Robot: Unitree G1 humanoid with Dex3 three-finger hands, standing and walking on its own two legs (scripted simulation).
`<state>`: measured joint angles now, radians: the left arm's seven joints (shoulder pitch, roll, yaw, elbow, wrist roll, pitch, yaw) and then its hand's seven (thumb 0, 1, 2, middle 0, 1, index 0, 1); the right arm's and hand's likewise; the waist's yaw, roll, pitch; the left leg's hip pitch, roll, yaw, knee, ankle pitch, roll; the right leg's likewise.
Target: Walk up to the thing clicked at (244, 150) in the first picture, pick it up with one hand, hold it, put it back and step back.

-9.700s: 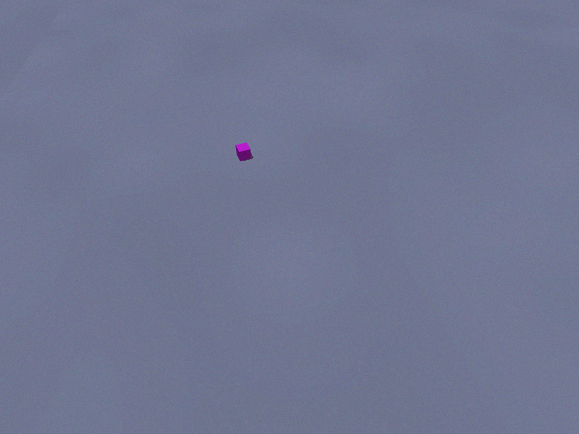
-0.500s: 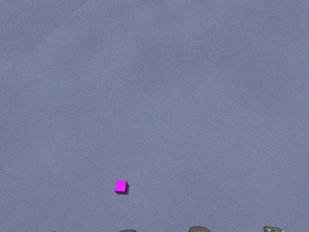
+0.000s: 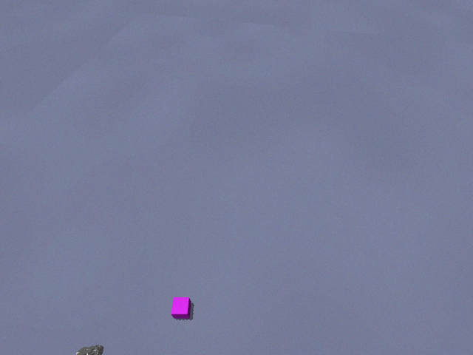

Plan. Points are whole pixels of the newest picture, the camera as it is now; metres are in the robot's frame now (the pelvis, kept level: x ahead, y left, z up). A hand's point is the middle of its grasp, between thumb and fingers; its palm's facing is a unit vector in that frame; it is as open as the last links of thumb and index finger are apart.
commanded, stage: walk up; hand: left
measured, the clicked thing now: (181, 307) +0.40 +0.24 -0.75
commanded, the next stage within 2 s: stand in 0.78 s
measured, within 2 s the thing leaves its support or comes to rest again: neither
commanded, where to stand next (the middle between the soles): +0.02 -0.01 m, yaw +1 degrees
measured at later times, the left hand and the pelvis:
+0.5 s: hand out of the picture +0.07 +0.25 -0.15, palm faces -0.03 -0.94 -0.35, open 7.4 cm; pelvis +0.00 -0.01 +0.01, yaw +0 degrees
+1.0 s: hand out of the picture +0.08 +0.24 -0.15, palm faces -0.03 -0.94 -0.34, open 7.4 cm; pelvis +0.00 -0.01 +0.01, yaw +0 degrees
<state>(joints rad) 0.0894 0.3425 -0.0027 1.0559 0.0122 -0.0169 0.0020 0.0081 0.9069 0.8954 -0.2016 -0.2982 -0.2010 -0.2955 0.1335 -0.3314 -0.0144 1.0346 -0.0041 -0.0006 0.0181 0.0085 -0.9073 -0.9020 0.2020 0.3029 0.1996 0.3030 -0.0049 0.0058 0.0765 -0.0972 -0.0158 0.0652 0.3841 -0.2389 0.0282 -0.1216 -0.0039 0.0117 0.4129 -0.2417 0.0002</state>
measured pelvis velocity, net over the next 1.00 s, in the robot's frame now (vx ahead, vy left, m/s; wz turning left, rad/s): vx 0.00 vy -0.01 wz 0.00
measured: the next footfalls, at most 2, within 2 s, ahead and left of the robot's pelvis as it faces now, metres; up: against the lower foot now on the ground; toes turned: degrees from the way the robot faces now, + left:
none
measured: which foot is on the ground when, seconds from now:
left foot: down 0.00-1.00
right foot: down 0.00-1.00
